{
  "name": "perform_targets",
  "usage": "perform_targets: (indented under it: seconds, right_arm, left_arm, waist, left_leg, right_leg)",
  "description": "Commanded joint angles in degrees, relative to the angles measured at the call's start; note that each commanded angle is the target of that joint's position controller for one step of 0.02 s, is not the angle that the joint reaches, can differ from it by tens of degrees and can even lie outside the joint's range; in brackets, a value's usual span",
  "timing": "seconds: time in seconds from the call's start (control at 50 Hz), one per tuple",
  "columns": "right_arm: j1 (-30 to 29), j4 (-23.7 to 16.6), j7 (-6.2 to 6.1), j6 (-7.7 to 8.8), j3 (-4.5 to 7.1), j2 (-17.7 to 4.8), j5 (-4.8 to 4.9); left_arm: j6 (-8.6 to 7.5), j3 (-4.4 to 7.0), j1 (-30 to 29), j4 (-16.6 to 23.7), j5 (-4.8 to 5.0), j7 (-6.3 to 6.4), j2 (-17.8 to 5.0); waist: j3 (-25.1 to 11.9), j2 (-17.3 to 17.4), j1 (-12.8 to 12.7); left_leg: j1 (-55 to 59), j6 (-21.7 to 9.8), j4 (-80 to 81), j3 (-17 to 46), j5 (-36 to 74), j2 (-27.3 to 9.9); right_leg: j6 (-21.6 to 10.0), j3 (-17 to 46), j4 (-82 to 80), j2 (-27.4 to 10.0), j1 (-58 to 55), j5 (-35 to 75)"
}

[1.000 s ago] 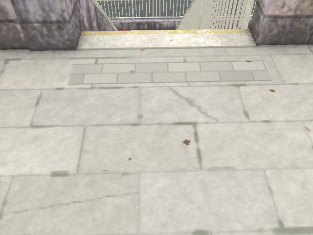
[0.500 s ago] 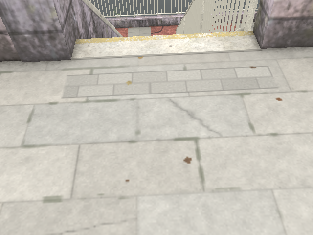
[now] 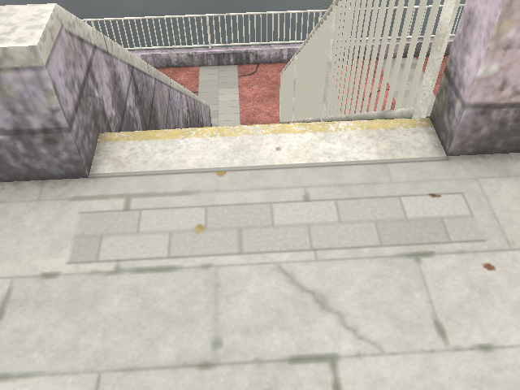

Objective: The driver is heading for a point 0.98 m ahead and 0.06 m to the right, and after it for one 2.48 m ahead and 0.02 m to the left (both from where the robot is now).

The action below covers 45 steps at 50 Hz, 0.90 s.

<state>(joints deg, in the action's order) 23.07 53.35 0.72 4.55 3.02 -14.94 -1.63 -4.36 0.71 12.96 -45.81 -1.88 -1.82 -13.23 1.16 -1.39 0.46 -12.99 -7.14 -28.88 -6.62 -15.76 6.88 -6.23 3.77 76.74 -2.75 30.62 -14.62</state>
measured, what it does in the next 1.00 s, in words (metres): walks ahead: right foot, then left foot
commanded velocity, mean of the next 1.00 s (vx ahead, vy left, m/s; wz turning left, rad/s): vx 1.00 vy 0.00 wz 0.00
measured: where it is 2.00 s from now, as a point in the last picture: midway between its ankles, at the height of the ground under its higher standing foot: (264, 125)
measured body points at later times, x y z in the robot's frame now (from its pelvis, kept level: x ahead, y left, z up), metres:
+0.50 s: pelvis +0.48 -0.04 +0.01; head +0.49 -0.04 +0.46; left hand +0.45 +0.23 -0.13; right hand +0.62 -0.30 -0.10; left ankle +0.48 +0.10 -0.63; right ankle +0.46 -0.11 -0.73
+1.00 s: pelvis +0.97 +0.02 +0.01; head +0.97 +0.01 +0.46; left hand +1.12 +0.26 -0.09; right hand +0.90 -0.26 -0.12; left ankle +0.91 +0.08 -0.73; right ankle +1.05 -0.14 -0.64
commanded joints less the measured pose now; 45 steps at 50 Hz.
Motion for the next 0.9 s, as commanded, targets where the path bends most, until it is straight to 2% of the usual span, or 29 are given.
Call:
perform_targets:
  seconds: [0.02, 0.06, 0.1, 0.14, 0.2, 0.24, 0.26, 0.28, 0.3, 0.32, 0.34, 0.36, 0.38, 0.42, 0.44, 0.48, 0.54, 0.58, 0.62, 0.68, 0.7, 0.74, 0.76, 0.78, 0.8, 0.82, 0.84, 0.86, 0.9]
  right_arm:
    - [-0.33, -2.01, 0.25, 2.84, 0.02, -2.97, 0.98]
    - [1.32, -1.90, 0.65, 3.37, 0.00, -3.67, 1.44]
    - [3.07, -1.65, 0.74, 3.94, -0.06, -3.91, 2.28]
    - [6.08, -0.52, 0.40, 4.41, 0.09, -5.64, 2.84]
    - [8.34, 0.73, -0.16, 3.82, 0.03, -7.95, 1.93]
    - [8.65, 1.75, -1.24, 2.55, 0.31, -10.15, 0.40]
    - [7.72, 1.97, -1.94, 1.62, 0.67, -11.47, -0.54]
    - [5.13, 1.64, -2.41, 0.77, 0.96, -12.36, -0.99]
    - [3.74, 0.34, -2.32, 0.74, 0.56, -9.87, -1.27]
    - [10.78, -2.18, -0.44, 1.92, -1.62, 0.21, 2.62]
    - [6.18, -2.86, -0.88, 2.73, -0.82, -5.66, 2.94]
    - [-2.37, -5.12, -1.10, 2.93, -0.73, -6.28, 2.79]
    - [-4.56, -5.97, -0.86, 3.03, -1.19, -5.14, 2.15]
    - [-5.31, -7.04, 0.42, 1.30, -1.84, -2.60, -0.12]
    - [-5.02, -7.09, 1.08, 0.36, -2.15, -1.30, -0.65]
    - [-9.23, -9.16, 1.96, -0.60, -2.59, -0.79, -1.23]
    - [-19.97, -13.65, 2.44, -0.34, -3.23, -2.00, -0.99]
    - [-24.35, -14.75, 3.17, 0.18, -3.96, -1.15, -0.19]
    - [-27.14, -15.31, 3.17, 0.26, -4.00, -1.74, 0.45]
    - [-27.75, -15.52, 2.22, 0.45, -3.21, -4.17, -0.19]
    - [-24.74, -14.81, 1.73, 0.45, -2.65, -5.34, -0.41]
    - [-4.98, -8.67, 0.16, 0.31, -0.59, -9.12, -0.33]
    - [6.19, -5.69, -0.84, 0.03, 0.85, -12.39, -1.04]
    - [7.68, -5.41, -1.27, 0.01, 2.61, -18.15, -3.06]
    - [7.66, -5.03, -0.10, -0.43, 2.84, -15.53, -0.72]
    - [1.32, -4.63, 0.02, 0.02, 2.48, -12.50, -0.52]
    - [-0.94, -4.25, 0.32, 0.62, 1.77, -8.56, -0.32]
    - [-2.28, -3.50, 0.28, 1.01, 1.18, -6.02, -0.65]
    - [-1.96, -1.99, -0.37, 1.66, -0.18, -2.21, -0.26]
  left_arm:
    - [1.05, -0.30, -0.84, 4.50, -0.69, -0.83, -2.49]
    - [0.60, -0.56, -8.89, 7.26, -0.48, -0.98, -3.42]
    - [0.00, -1.23, -13.67, 8.34, 0.11, -1.62, -2.32]
    - [-0.27, -1.65, -17.16, 9.02, 0.80, -2.05, -1.69]
    - [-0.52, -1.29, -18.93, 9.27, 0.47, -1.26, -3.48]
    - [-0.55, -0.14, -14.35, 8.16, -0.09, -0.30, -6.12]
    - [-0.52, 0.91, -5.53, 5.65, 0.15, 0.37, -8.39]
    - [-0.37, 2.12, 7.19, 1.43, 0.20, 1.22, -10.50]
    - [0.01, 3.69, 18.11, -1.18, -0.65, 2.35, -14.29]
    - [0.04, 5.17, 17.24, -1.15, -1.65, 2.12, -18.39]
    - [0.27, 5.32, 14.28, -1.02, -0.68, 0.91, -15.07]
    - [-0.40, 4.77, 10.00, -1.75, -0.40, 0.80, -12.21]
    - [-0.90, 4.16, 8.88, -3.10, -0.53, 0.68, -8.66]
    - [-1.67, 2.70, 7.95, -5.19, -0.63, 1.14, -4.46]
    - [-2.11, 2.35, 8.33, -6.03, -0.08, 1.25, -3.77]
    - [-3.04, 2.49, 9.41, -7.16, 1.07, 1.13, -5.08]
    - [-3.81, 2.54, 10.49, -7.28, 1.51, 0.42, -6.17]
    - [-4.46, 2.62, 12.32, -7.66, 2.40, 0.29, -7.05]
    - [-4.75, 2.88, 14.57, -8.61, 2.76, 0.49, -9.13]
    - [-3.83, 2.85, 17.07, -9.94, 1.72, 1.13, -11.24]
    - [-3.17, 3.06, 17.33, -10.31, 1.01, 1.68, -12.58]
    - [-1.23, 3.65, 15.02, -10.43, -0.37, 3.01, -14.84]
    - [-0.98, 3.22, 14.08, -9.44, -0.77, 3.11, -12.61]
    - [-1.46, 1.02, 21.77, -7.09, 1.70, 1.63, -1.84]
    - [-2.55, 1.82, 19.39, -6.55, 2.92, 1.69, -6.69]
    - [-2.69, 2.02, 10.52, -3.99, 2.78, 2.26, -7.98]
    - [-2.89, 1.68, 6.53, -3.07, 2.01, 2.13, -7.48]
    - [-2.46, 1.44, 5.27, -2.87, 1.34, 1.75, -6.15]
    - [-0.38, 0.79, 6.11, -1.96, -0.18, 0.73, -3.51]
  waist:
    - [8.01, 2.51, -3.30]
    - [10.04, 1.24, -1.57]
    - [9.23, -0.11, -0.12]
    - [8.76, 1.26, 1.39]
    - [6.47, 3.68, 2.08]
    - [0.66, 7.50, -1.16]
    - [-4.46, 9.09, -5.43]
    - [-10.10, 8.59, -11.52]
    - [-16.35, 6.36, -15.11]
    - [-25.80, -16.63, -6.69]
    - [-24.70, -7.66, -8.51]
    - [-13.37, -2.85, -7.58]
    - [-7.13, 3.01, -5.38]
    - [-2.06, 2.95, -0.48]
    - [-0.47, 1.62, 0.91]
    - [3.98, 0.07, 1.81]
    - [8.26, 0.53, 0.72]
    - [8.34, 1.33, -0.56]
    - [8.78, 0.45, -1.56]
    - [5.06, -1.57, -1.44]
    - [1.69, -3.70, 0.41]
    - [-8.62, -5.68, 9.92]
    - [-14.39, -4.33, 13.94]
    - [-22.28, 14.38, 6.20]
    - [-27.08, 13.40, 7.96]
    - [-13.54, 8.33, 5.98]
    - [-8.11, 1.94, 4.95]
    - [-4.36, -0.21, 2.54]
    - [-1.62, 1.88, -1.56]
  left_leg:
    - [-6.48, -6.84, 26.17, 20.92, -8.39, -15.93]
    - [-5.61, -6.25, 28.46, 14.85, 2.19, -13.24]
    - [-4.83, -4.06, 29.11, 9.56, 14.67, -10.81]
    - [-0.27, -2.90, 31.54, 8.30, 26.24, -12.75]
    - [15.44, -1.38, 25.29, 5.78, 51.05, -14.82]
    - [23.33, -0.52, 13.84, 5.49, 70.61, -16.72]
    - [23.57, -0.31, 3.01, 5.55, 74.41, -17.62]
    - [19.66, -0.04, -12.32, 4.40, 70.73, -17.07]
    - [6.93, -0.60, -31.95, 4.44, 53.01, -14.31]
    - [-18.88, 2.86, -59.05, 6.78, -3.97, -2.03]
    - [-27.69, 0.68, -62.20, 12.90, -5.83, -3.52]
    - [-31.28, 0.16, -58.89, 12.47, -0.84, -7.19]
    - [-29.43, -0.09, -54.07, 12.05, 0.59, -9.26]
    - [-23.82, 0.57, -48.33, 12.87, 0.61, -11.64]
    - [-23.11, 1.23, -45.99, 12.74, 0.21, -12.56]
    - [-27.02, 2.73, -41.03, 10.91, 1.74, -14.68]
    - [-27.50, 3.87, -24.85, 6.45, 13.78, -15.58]
    - [-18.86, 3.09, -12.90, 2.57, 23.69, -13.38]
    - [-15.84, 1.90, -7.30, 1.47, 29.05, -12.02]
    - [-15.19, -0.32, -2.53, -1.33, 22.85, -7.35]
    - [-11.68, -0.99, -2.70, -1.68, 17.88, -5.01]
    - [7.55, -2.82, -1.87, -0.23, 9.52, -2.67]
    - [22.09, -4.22, -5.17, 6.88, 1.03, -9.52]
    - [40.38, -11.18, -1.37, 36.82, -12.05, -28.17]
    - [42.36, -13.36, 10.93, 56.25, -16.21, -29.51]
    - [33.47, -11.00, 11.77, 44.01, -10.21, -26.59]
    - [23.87, -9.66, 12.52, 36.10, -2.88, -24.71]
    - [15.91, -7.77, 13.82, 30.36, 0.32, -21.99]
    - [5.61, -5.65, 17.06, 24.07, 0.78, -19.03]
  right_leg:
    - [1.92, -0.56, -6.11, -5.56, 10.10, 4.71]
    - [2.70, -3.73, -17.83, -6.13, 11.65, 12.34]
    - [2.35, -7.11, -30.40, -4.29, 5.07, 22.25]
    - [1.12, -9.24, -37.90, -2.47, -0.07, 28.59]
    - [-0.70, -11.64, -45.02, 1.25, 0.09, 25.58]
    - [-1.96, -12.44, -45.74, 5.75, -5.55, 15.95]
    - [-2.90, -11.30, -45.57, 7.21, -14.28, 11.26]
    - [-4.06, -10.17, -47.57, 6.74, -26.64, 9.30]
    - [-5.76, -1.20, -43.02, -1.93, -41.59, -3.90]
    - [-14.46, 34.44, -50.66, -20.01, -60.46, -18.29]
    - [-14.63, 42.40, -58.96, -18.62, -58.82, -19.87]
    - [-12.61, 31.61, -60.21, -16.52, -49.87, -13.33]
    - [-10.99, 25.21, -62.11, -14.90, -39.78, -6.96]
    - [-7.74, 16.98, -65.00, -10.49, -25.95, -4.94]
    - [-7.07, 14.52, -67.02, -9.27, -22.53, -5.48]
    - [-7.08, 10.50, -71.29, -8.17, -18.57, -4.12]
    - [-6.31, 2.17, -75.27, -4.14, -15.11, 7.26]
    - [-4.84, -2.07, -77.92, -2.58, -13.41, 16.68]
    - [-4.46, -2.94, -80.43, -4.82, -19.06, 24.93]
    - [-2.75, -5.55, -72.19, -6.57, -34.97, 51.86]
    - [-2.08, -5.91, -65.44, -7.49, -38.47, 62.72]
    - [-0.83, -7.09, -40.26, -7.81, -36.51, 67.34]
    - [-0.98, -6.77, -21.83, -5.74, -25.24, 52.81]
    - [1.03, -5.53, 4.15, 3.97, -1.18, -0.71]
    - [0.06, 2.26, 12.25, 7.55, 7.99, -10.93]
    - [-0.72, 1.68, 11.10, 2.57, 13.93, -4.58]
    - [-0.83, 1.26, 6.90, 0.58, 12.46, -1.50]
    - [-0.72, 1.69, 3.48, -1.00, 9.60, -0.99]
    - [0.46, 2.05, -1.14, -2.83, 4.82, -1.55]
